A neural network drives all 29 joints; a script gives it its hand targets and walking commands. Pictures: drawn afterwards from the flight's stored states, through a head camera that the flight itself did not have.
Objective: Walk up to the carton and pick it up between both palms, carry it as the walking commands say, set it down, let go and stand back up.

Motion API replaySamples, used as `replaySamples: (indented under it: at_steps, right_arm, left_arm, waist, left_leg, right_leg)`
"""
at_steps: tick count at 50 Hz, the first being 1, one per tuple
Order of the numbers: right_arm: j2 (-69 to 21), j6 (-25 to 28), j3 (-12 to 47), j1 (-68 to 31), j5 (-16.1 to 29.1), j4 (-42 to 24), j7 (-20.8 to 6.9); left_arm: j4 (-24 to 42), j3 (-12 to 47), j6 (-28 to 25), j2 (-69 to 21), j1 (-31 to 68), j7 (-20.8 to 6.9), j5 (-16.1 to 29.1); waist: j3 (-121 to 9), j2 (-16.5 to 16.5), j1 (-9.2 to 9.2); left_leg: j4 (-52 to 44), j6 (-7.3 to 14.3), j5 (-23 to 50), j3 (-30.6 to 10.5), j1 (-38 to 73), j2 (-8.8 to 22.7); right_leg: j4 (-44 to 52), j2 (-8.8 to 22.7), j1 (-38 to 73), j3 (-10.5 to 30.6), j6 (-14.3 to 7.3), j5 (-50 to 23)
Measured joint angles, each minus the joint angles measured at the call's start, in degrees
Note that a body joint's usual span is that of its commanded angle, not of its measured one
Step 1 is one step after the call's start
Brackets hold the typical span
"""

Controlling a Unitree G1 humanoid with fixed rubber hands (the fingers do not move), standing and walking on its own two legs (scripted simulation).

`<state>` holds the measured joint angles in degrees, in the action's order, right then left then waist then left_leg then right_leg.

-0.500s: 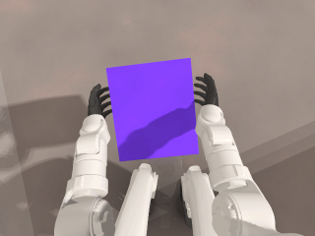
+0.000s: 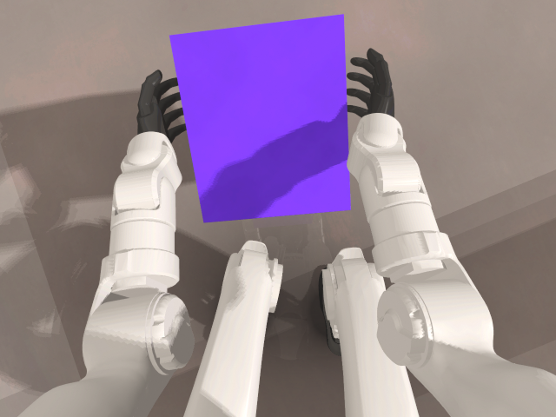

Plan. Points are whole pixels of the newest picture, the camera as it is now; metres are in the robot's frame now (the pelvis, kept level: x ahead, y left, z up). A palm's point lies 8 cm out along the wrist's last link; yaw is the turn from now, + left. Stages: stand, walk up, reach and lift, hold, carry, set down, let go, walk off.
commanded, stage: set down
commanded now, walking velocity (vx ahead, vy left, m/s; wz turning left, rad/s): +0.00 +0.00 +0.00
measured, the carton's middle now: (270, 122) +0.51 +0.07 -0.18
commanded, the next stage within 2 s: none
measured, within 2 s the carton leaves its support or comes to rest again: rests again in 1.82 s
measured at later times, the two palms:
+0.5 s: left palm (174, 136) +0.48 +0.22 -0.19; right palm (351, 123) +0.51 -0.06 -0.18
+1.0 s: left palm (195, 136) +0.50 +0.22 -0.27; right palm (350, 123) +0.54 -0.07 -0.26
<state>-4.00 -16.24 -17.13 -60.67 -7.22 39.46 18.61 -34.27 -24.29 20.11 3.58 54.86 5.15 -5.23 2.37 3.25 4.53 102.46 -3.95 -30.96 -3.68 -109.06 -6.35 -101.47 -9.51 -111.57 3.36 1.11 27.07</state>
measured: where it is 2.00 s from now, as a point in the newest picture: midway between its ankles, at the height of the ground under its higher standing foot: (290, 325)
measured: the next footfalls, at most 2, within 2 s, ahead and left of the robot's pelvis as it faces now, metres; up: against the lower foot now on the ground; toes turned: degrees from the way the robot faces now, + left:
none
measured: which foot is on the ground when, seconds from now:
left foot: down 0.00-1.00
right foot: down 0.00-1.00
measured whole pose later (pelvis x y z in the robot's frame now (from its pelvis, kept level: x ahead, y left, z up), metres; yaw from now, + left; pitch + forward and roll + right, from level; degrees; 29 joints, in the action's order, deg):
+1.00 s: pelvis -0.02 +0.02 -0.11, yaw -1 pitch +28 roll -1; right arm 9.0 -15.9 -12.2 -85.4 4.1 51.6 19.1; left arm -41.1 -17.4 19.5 12.4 77.6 10.6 -0.3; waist 30.0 3.8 3.9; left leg 125.3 -2.4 -33.1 -1.6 -120.4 -6.8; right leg -122.8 -10.2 -121.8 1.8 4.6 29.4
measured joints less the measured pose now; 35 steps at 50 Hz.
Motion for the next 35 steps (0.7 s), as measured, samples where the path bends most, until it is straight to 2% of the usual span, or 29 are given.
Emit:
replaySamples:
  at_steps: [5,9,12,16,20,22,28,35]
  right_arm:
    - [2.05,-0.57,0.11,-6.10,1.15,-1.76,0.10]
    - [4.36,-1.50,1.56,-13.04,3.43,-6.56,1.35]
    - [4.86,-2.38,3.32,-12.70,5.99,-8.70,2.71]
    - [6.03,-4.71,6.15,-11.51,10.37,-10.44,4.77]
    - [7.68,-5.29,6.21,-12.87,10.99,-7.15,4.33]
    - [8.44,-5.01,5.53,-14.60,10.40,-4.34,3.70]
    - [8.91,-2.63,1.12,-21.58,5.65,5.36,1.74]
    - [8.65,-0.81,-1.49,-22.85,3.69,6.76,0.72]
  left_arm:
    - [2.46,0.56,0.91,1.17,6.01,2.22,0.45]
    - [6.78,1.11,1.65,2.82,13.43,5.01,1.46]
    - [8.95,1.61,2.74,3.30,13.27,5.28,3.05]
    - [11.26,4.21,5.59,4.59,11.70,6.98,5.96]
    - [8.30,5.65,6.74,5.29,13.79,8.18,6.13]
    - [5.36,5.58,6.44,5.52,15.97,8.21,5.39]
    - [-4.03,3.56,3.89,6.83,22.83,6.59,1.47]
    - [-6.21,3.28,1.46,7.15,24.21,6.08,1.55]
  waist:
    - [12.26,-0.01,-0.05]
    - [29.09,0.02,0.03]
    - [28.43,0.39,-0.48]
    - [28.04,-0.60,-0.76]
    - [27.89,-1.00,-0.40]
    - [27.80,-1.00,-0.22]
    - [27.58,-0.52,-0.25]
    - [27.60,-0.70,-0.53]
  left_leg:
    - [2.70,0.01,0.13,0.22,2.32,-0.24]
    - [4.94,-0.01,0.15,0.64,7.61,-0.45]
    - [7.37,-0.08,0.61,0.58,2.58,-0.85]
    - [11.20,-0.08,0.27,-0.20,-0.64,-1.38]
    - [13.45,-0.62,0.39,0.02,-1.18,-1.68]
    - [13.89,-0.07,0.25,0.43,-1.16,-1.80]
    - [13.78,0.12,1.04,1.28,-2.21,-2.06]
    - [15.26,0.31,1.28,1.65,-6.26,-2.14]
  right_leg:
    - [-2.52,-0.16,2.41,-0.05,0.48,-0.16]
    - [-4.85,-0.27,7.69,0.11,0.92,-0.09]
    - [-7.05,-0.26,2.89,-0.19,1.32,-0.47]
    - [-9.97,-0.07,0.25,-1.41,1.77,-0.07]
    - [-12.29,0.13,-0.12,-1.54,2.05,0.36]
    - [-12.96,0.29,-0.10,-1.31,2.16,0.42]
    - [-13.59,0.66,-1.18,-0.61,2.20,0.07]
    - [-15.12,0.74,-5.04,-0.56,2.51,0.07]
